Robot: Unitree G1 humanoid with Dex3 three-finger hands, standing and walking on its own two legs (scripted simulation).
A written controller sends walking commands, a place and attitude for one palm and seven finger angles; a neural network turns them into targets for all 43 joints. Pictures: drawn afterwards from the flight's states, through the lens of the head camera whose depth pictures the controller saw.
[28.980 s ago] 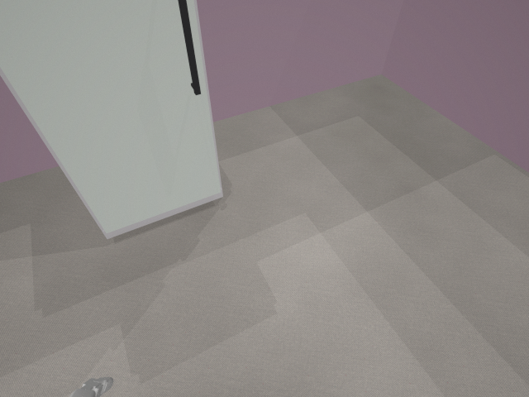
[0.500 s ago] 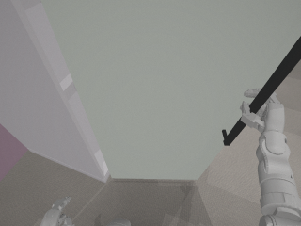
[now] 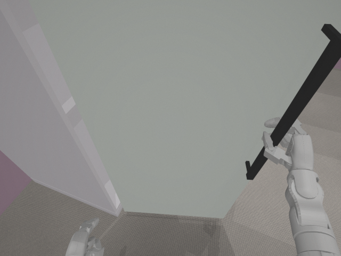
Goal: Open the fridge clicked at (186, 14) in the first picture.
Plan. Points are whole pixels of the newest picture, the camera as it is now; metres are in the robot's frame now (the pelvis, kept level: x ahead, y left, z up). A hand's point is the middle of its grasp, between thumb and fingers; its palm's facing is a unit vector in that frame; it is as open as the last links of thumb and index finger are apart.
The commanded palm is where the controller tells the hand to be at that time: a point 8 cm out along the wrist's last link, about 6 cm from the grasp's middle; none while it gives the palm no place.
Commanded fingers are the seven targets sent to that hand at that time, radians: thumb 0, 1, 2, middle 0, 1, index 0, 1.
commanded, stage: loosen the grip on the handle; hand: right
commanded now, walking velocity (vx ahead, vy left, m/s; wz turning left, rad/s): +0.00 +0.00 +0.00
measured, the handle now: (277, 125) +0.40 -0.20 +0.12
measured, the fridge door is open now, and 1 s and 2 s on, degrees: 73 72 72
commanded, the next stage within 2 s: slip the hand off the handle in 0.60 s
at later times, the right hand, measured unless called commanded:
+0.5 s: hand (274, 147) +0.37 -0.20 +0.08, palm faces +0.16 +0.95 -0.25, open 13.3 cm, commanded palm +0.33 -0.24 +0.10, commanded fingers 0.00 0.55 -0.20 0.25 1.15 0.25 1.15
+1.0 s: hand (293, 145) +0.37 -0.24 +0.09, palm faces +0.19 +0.95 -0.25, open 14.5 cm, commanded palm +0.33 -0.29 +0.10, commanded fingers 0.00 0.55 -0.20 0.25 1.15 0.25 1.15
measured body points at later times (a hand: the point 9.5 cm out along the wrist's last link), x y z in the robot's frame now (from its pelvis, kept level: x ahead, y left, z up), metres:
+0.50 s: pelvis +0.01 +0.02 -0.01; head +0.04 +0.02 +0.44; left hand +0.12 +0.29 -0.11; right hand +0.35 -0.25 +0.10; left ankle +0.01 +0.14 -0.73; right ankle +0.02 -0.11 -0.73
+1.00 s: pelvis +0.03 +0.02 -0.01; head +0.06 +0.02 +0.44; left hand +0.17 +0.27 -0.12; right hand +0.35 -0.29 +0.11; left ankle +0.01 +0.14 -0.73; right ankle +0.02 -0.11 -0.73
